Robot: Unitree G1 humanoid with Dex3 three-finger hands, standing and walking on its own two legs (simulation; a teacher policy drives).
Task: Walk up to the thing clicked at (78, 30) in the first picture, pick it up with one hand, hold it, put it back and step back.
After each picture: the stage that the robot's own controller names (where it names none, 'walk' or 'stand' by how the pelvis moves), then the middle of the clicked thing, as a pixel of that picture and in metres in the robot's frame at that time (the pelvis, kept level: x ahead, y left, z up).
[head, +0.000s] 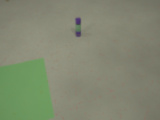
stand; (78, 27) +1.69 +0.03 -0.66
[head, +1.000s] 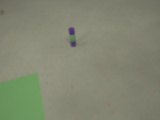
walk; (72, 37) +1.55 +0.21 -0.64
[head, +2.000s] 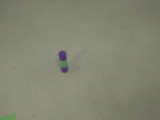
walk; (63, 62) +1.00 +0.23 -0.64
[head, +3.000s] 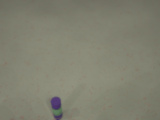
walk; (57, 109) +0.55 +0.19 -0.63
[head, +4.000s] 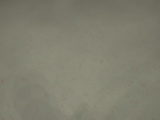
stand; out of the picture +0.36 +0.19 -0.65
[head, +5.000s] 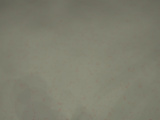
stand; out of the picture +0.35 +0.21 -0.66
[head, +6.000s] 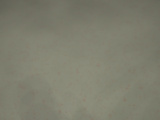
stand; out of the picture +0.35 +0.21 -0.66
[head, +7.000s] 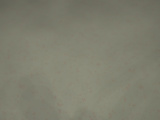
stand; out of the picture +0.34 +0.22 -0.66
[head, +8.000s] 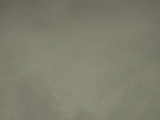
stand; out of the picture +0.34 +0.21 -0.66
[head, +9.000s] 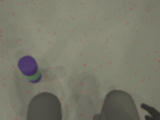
go down; (31, 71) +0.43 +0.21 -0.33
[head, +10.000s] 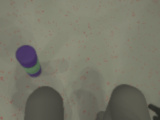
go down; (30, 63) +0.44 +0.21 -0.26
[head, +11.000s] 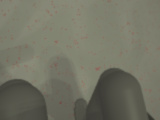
close in; out of the picture +0.43 +0.25 -0.17
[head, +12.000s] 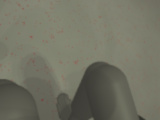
close; out of the picture +0.43 +0.26 -0.16
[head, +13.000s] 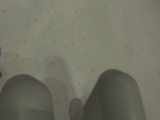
lift; out of the picture +0.36 +0.25 -0.13
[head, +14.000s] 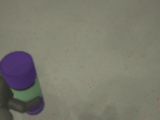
lift; (27, 89) +0.32 +0.17 +0.05
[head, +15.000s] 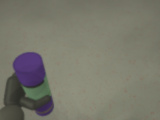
hold; (37, 89) +0.32 +0.15 +0.06
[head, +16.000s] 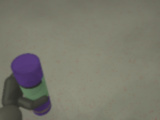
hold; (35, 89) +0.32 +0.16 +0.05
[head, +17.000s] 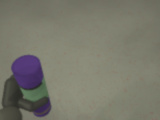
crouch; (35, 90) +0.32 +0.16 +0.05
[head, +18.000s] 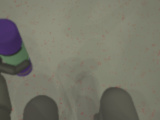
crouch; (14, 53) +0.44 +0.19 -0.04
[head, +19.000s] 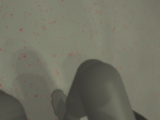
lower; out of the picture +0.45 +0.27 -0.17
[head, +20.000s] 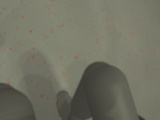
lower; out of the picture +0.44 +0.27 -0.16
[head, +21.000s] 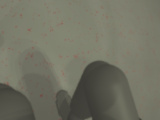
lower; out of the picture +0.44 +0.27 -0.16
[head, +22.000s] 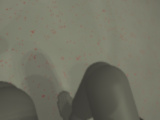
lower; out of the picture +0.43 +0.27 -0.16
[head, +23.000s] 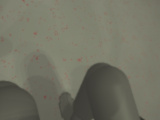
loosen; out of the picture +0.42 +0.26 -0.16
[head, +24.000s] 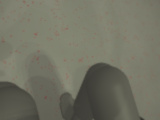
withdraw; out of the picture +0.42 +0.26 -0.17
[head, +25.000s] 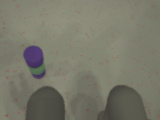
walk; (36, 64) +0.45 +0.20 -0.26
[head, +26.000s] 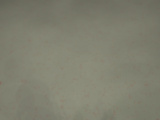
stand; out of the picture +0.36 +0.18 -0.59
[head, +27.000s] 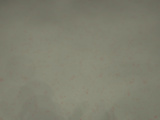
stand; out of the picture +0.38 +0.19 -0.60
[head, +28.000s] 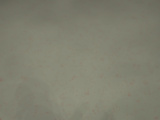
stand; out of the picture +0.37 +0.18 -0.60
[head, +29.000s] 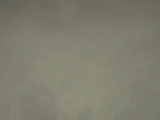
stand; out of the picture +0.39 +0.18 -0.65
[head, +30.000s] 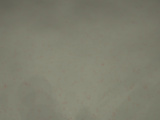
stand; out of the picture +0.36 +0.19 -0.66
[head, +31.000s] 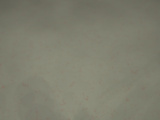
walk; out of the picture +0.36 +0.20 -0.66
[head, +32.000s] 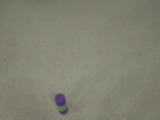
walk; (61, 104) +0.51 +0.18 -0.64
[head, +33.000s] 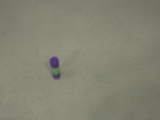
walk; (55, 68) +0.79 +0.19 -0.63
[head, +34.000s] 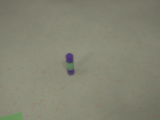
stand; (70, 64) +1.00 +0.15 -0.64
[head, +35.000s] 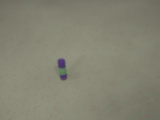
stand; (62, 69) +0.98 +0.19 -0.66
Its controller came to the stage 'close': yes
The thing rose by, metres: 0.69
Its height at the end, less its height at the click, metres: +0.00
